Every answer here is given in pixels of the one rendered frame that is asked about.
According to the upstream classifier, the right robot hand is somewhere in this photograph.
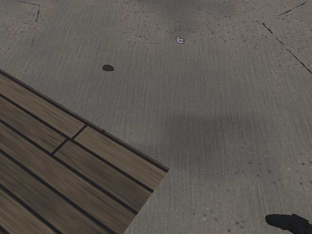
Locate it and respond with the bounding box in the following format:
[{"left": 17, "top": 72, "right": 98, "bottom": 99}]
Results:
[{"left": 265, "top": 214, "right": 312, "bottom": 234}]

